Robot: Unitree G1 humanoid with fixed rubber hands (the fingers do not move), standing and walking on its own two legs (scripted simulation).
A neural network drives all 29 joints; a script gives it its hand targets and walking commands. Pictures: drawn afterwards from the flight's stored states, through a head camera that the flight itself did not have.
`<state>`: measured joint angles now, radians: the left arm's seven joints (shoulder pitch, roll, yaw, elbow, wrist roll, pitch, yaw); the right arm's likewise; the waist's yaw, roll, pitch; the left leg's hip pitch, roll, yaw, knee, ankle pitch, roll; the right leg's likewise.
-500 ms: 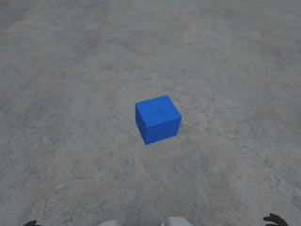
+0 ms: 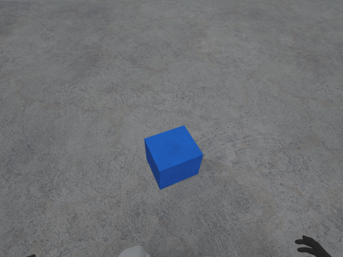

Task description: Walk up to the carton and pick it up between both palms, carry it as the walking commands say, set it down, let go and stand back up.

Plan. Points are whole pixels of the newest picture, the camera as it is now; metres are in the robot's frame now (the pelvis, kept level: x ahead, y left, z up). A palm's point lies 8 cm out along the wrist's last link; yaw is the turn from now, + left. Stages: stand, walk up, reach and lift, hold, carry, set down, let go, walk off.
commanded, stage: walk up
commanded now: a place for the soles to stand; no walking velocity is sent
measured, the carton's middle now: (172, 157) +0.75 +0.01 -0.63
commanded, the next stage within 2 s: none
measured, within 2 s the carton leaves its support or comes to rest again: neither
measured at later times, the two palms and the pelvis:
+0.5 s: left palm (70, 211) +0.23 +0.27 -0.07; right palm (331, 250) +0.17 -0.38 -0.10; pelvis +0.10 -0.05 +0.00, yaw +1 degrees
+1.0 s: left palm (61, 212) +0.22 +0.29 -0.06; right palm (326, 217) +0.23 -0.38 -0.06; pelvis +0.12 -0.05 +0.03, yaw +4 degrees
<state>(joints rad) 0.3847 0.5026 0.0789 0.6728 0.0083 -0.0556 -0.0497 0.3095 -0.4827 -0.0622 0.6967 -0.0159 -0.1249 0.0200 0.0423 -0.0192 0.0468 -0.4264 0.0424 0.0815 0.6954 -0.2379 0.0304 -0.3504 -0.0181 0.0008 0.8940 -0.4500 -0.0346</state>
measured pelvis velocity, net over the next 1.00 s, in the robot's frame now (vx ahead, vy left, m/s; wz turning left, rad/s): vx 0.12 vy -0.05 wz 0.07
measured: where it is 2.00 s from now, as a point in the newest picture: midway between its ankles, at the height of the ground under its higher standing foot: (209, 227)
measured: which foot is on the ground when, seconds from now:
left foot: down 0.00-1.00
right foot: up 0.00-0.22, down 0.24-0.96, up 0.98-1.00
